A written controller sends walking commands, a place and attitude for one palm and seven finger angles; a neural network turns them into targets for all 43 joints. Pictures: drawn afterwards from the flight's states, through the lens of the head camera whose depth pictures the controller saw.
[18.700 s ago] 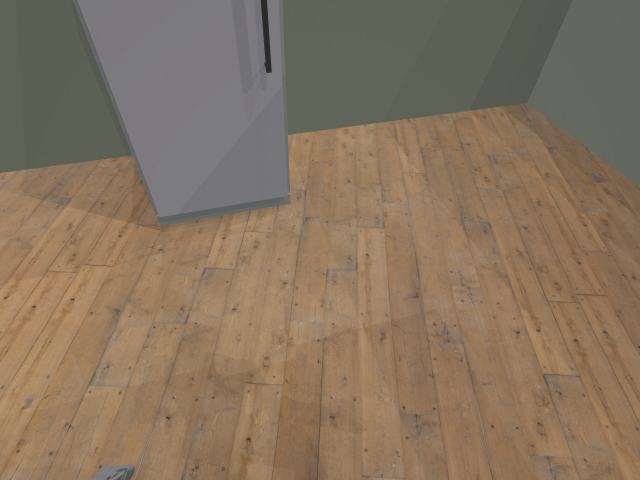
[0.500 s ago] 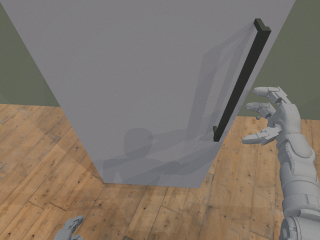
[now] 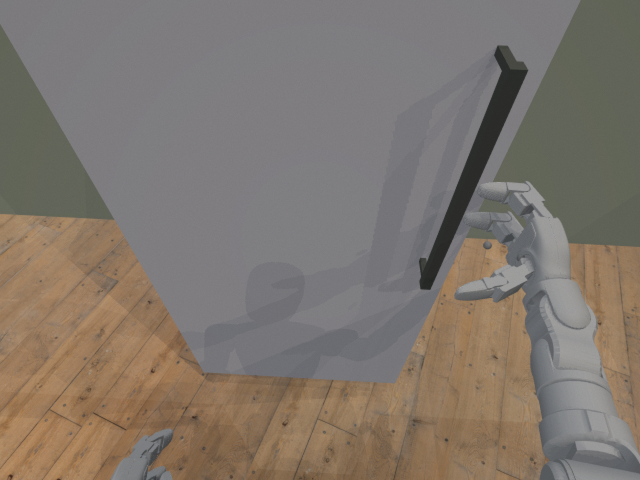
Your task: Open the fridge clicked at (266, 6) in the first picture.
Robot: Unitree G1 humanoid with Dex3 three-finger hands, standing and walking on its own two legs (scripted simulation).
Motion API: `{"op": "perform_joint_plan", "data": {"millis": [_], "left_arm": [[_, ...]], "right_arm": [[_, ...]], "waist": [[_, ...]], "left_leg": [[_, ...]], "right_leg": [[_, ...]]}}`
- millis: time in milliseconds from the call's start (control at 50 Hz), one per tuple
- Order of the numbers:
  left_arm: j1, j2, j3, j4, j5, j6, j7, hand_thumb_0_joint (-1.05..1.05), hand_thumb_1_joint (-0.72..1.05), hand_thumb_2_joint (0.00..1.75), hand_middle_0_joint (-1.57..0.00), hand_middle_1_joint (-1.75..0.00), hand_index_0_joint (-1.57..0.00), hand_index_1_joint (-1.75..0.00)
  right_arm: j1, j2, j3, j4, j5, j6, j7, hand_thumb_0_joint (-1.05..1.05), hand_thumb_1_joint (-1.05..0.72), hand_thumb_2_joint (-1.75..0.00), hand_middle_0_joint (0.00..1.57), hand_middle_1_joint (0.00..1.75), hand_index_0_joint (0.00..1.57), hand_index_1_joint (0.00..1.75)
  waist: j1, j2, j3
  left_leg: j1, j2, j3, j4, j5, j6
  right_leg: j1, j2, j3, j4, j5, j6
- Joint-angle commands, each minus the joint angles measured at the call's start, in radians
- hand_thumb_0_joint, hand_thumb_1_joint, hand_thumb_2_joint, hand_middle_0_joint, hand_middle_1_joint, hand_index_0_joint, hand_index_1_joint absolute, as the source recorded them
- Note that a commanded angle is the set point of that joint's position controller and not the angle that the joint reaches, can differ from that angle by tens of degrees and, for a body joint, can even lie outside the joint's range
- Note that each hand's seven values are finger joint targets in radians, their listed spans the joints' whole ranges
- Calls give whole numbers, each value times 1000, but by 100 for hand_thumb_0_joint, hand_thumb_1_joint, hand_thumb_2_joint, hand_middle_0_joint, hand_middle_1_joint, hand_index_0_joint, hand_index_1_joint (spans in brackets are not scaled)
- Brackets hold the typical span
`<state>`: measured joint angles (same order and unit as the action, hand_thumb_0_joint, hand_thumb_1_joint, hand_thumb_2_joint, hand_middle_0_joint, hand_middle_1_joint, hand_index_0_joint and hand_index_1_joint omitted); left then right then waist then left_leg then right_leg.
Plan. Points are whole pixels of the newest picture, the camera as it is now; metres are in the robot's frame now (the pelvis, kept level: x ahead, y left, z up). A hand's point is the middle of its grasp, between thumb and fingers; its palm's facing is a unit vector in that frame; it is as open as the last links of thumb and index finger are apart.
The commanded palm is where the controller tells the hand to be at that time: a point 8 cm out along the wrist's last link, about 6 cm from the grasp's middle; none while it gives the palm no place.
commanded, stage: feel for the door with the fingertips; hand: right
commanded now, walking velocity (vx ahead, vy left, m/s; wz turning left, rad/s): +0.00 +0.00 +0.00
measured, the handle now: (455, 197) +0.46 -0.12 +0.12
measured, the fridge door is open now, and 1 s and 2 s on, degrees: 0 0 0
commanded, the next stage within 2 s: slide the fingers in behind the handle in 0.42 s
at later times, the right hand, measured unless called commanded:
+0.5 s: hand (480, 230) +0.41 -0.15 +0.11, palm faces -0.05 +1.00 -0.02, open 13.8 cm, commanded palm +0.39 -0.20 +0.11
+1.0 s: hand (476, 241) +0.40 -0.15 +0.11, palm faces -0.05 +1.00 -0.02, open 14.0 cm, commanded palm +0.37 -0.20 +0.11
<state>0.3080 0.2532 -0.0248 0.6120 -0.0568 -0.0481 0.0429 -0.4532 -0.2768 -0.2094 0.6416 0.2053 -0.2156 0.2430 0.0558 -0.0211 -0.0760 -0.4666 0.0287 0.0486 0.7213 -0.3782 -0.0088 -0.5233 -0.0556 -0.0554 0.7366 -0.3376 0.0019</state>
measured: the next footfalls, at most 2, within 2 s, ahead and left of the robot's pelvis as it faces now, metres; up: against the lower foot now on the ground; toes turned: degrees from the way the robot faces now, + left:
none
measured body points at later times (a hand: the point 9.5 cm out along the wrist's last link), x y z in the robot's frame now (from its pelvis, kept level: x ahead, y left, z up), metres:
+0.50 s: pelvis -0.01 +0.01 +0.00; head +0.03 +0.01 +0.45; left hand +0.08 +0.26 -0.12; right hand +0.41 -0.20 +0.11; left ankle -0.01 +0.13 -0.71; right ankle +0.02 -0.12 -0.71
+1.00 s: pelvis -0.01 +0.01 +0.00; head +0.02 +0.01 +0.45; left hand +0.09 +0.26 -0.11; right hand +0.40 -0.20 +0.11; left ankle -0.01 +0.13 -0.71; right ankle +0.02 -0.12 -0.71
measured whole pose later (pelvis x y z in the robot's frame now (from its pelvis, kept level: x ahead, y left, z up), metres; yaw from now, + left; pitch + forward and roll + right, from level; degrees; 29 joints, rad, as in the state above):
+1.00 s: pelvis -0.01 +0.01 +0.00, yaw +0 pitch +7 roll +1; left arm 0.31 0.26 -0.02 0.63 -0.06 -0.03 0.04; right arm -0.52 -0.28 -0.20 0.73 0.18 -0.26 0.19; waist 0.06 -0.02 -0.06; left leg -0.48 0.02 0.05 0.73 -0.37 0.00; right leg -0.53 -0.07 -0.05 0.74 -0.32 0.01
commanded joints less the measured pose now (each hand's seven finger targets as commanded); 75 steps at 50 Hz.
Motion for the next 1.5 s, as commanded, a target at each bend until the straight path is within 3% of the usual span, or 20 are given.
{"op": "perform_joint_plan", "data": {"millis": [0, 20, 120, 180, 240, 300, 380, 460, 520, 580, 620, 660, 680, 780, 940, 1060, 1080, 1280, 1460, 1480], "left_arm": [[-11, 137, 56, -117, 2, -41, 1, 0, 90, 90, -20, -30, -20, -30], [-17, 131, 55, -127, 2, -44, -3, 0, 90, 90, -20, -30, -20, -30], [-20, 137, 49, -110, 2, -35, 8, 0, 90, 90, -20, -30, -20, -30], [-18, 136, 49, -101, 4, -34, 13, 0, 90, 90, -20, -30, -20, -30], [-15, 130, 48, -89, 3, -41, 13, 0, 90, 90, -20, -30, -20, -30], [2, 139, 52, -80, 3, -40, 11, 0, 90, 90, -20, -30, -20, -30], [12, 144, 53, -75, 2, -31, 7, 0, 90, 90, -20, -30, -20, -30], [23, 139, 56, -77, 3, -26, 3, 0, 90, 90, -20, -30, -20, -30], [33, 145, 58, -70, 4, -23, 0, 0, 90, 90, -20, -30, -20, -30], [40, 148, 61, -71, 6, -18, 2, 0, 90, 90, -20, -30, -20, -30], [30, 140, 59, -83, 3, -20, -2, 0, 90, 90, -20, -30, -20, -30], [25, 140, 61, -90, 2, -21, -4, 0, 90, 90, -20, -30, -20, -30], [28, 142, 61, -93, 3, -19, -4, 0, 90, 90, -20, -30, -20, -30], [3, 143, 53, -105, 0, -18, 5, 0, 90, 90, -20, -30, -20, -30], [-6, 131, 52, -99, -2, -30, 7, 0, 90, 90, -20, -30, -20, -30], [-7, 130, 56, -97, -2, -36, -1, 0, 90, 90, -20, -30, -20, -30], [-1, 134, 56, -99, 1, -36, -4, 0, 90, 90, -20, -30, -20, -30], [-11, 125, 59, -117, 12, -32, -18, 0, 90, 90, -20, -30, -20, -30], [-30, 118, 61, -112, 3, -34, -16, 0, 90, 90, -20, -30, -20, -30], [-27, 122, 61, -110, 4, -33, -15, 0, 90, 90, -20, -30, -20, -30]], "right_arm": [[-358, -184, -41, -240, -8, -55, -48, 0, 50, -30, 30, 120, 30, 120], [-352, -145, -14, -267, -7, -53, -53, 0, 50, -30, 30, 120, 30, 120], [-428, -197, -52, -230, -6, -51, -73, 0, 50, -30, 30, 120, 30, 120], [-488, -207, -45, -226, -19, -65, -73, 0, 50, -30, 30, 120, 30, 120], [-518, -151, 1, -195, -16, -74, -61, 0, 50, -30, 30, 120, 30, 120], [-500, -149, -5, -128, -7, -68, -49, 0, 50, -30, 30, 120, 30, 120], [-514, -161, -13, -47, -14, -51, -49, 0, 50, -30, 30, 120, 30, 120], [-552, -152, -3, -48, -26, -68, -56, 0, 50, -30, 30, 120, 30, 120], [-596, -179, -22, -27, -26, -79, -57, 0, 50, -30, 30, 120, 30, 120], [-566, -201, -39, -6, -30, -88, -49, 0, 50, -30, 30, 120, 30, 120], [-547, -177, -21, -43, -27, -95, -38, 0, 50, -30, 30, 120, 30, 120], [-512, -179, -29, -61, -20, -98, -35, 0, 50, -30, 30, 120, 30, 120], [-481, -177, -29, -62, -17, -96, -35, 0, 50, -30, 30, 120, 30, 120], [-493, -238, -71, -116, -3, -105, -48, 0, 50, -30, 30, 120, 30, 120], [-490, -171, -18, -149, -7, -112, -48, 0, 50, -30, 30, 120, 30, 120], [-462, -99, 30, -150, -5, -83, -58, 0, 50, -30, 30, 120, 30, 120], [-448, -90, 35, -146, -4, -78, -63, 0, 50, -30, 30, 120, 30, 120], [-366, -131, -12, -270, -36, -90, -127, 0, 50, -30, 30, 120, 30, 120], [-356, -27, 74, -302, -23, -49, -113, 0, 50, -30, 30, 120, 30, 120], [-352, -37, 71, -305, -23, -47, -116, 0, 50, -30, 30, 120, 30, 120]], "waist": [[-10, -12, -273], [-9, -25, -287], [10, 48, -243], [12, -2, -260], [22, -48, -290], [24, 31, -291], [24, 43, -245], [27, 6, -269], [35, 35, -268], [27, 58, -275], [15, -18, -306], [5, -20, -312], [6, 28, -313], [2, 53, -258], [12, -11, -277], [12, -11, -287], [14, 34, -292], [-22, 15, -328], [7, 7, -256], [8, 46, -252]], "left_leg": [[45, -46, 4, -80, 315, 25], [47, -47, 5, -79, 324, 25], [52, -47, -4, -97, 297, 18], [40, -45, -7, -95, 266, 24], [16, -48, -6, -94, 270, 26], [28, -50, -1, -92, 291, 24], [16, -46, -1, -97, 264, 22], [11, -45, -9, -92, 273, 22], [4, -46, -11, -95, 254, 19], [21, -46, -17, -98, 241, 19], [28, -45, -18, -89, 269, 24], [32, -47, -16, -91, 266, 26], [46, -49, -13, -90, 277, 24], [70, -44, -31, -114, 228, 16], [51, -48, -26, -111, 249, 19], [31, -51, -5, -98, 279, 24], [38, -52, 0, -94, 293, 22], [101, -49, -4, -71, 385, 26], [55, -52, 1, -96, 359, 21], [65, -52, 3, -98, 355, 21]], "right_leg": [[221, 40, 56, -88, 246, -24], [236, 41, 53, -87, 256, -24], [195, 42, 50, -91, 199, -28], [213, 41, 53, -87, 188, -26], [252, 43, 57, -82, 195, -22], [229, 42, 60, -78, 209, -25], [178, 46, 54, -79, 176, -28], [183, 50, 47, -75, 181, -28], [169, 50, 50, -71, 158, -32], [152, 51, 46, -69, 144, -37], [182, 54, 42, -68, 168, -32], [188, 53, 42, -70, 168, -30], [182, 50, 43, -68, 178, -35], [131, 52, 36, -85, 117, -39], [187, 54, 36, -86, 133, -33], [223, 49, 48, -84, 181, -27], [217, 47, 50, -78, 199, -31], [229, 48, 41, -74, 288, -27], [233, 48, 37, -80, 245, -27], [227, 47, 39, -78, 244, -30]]}}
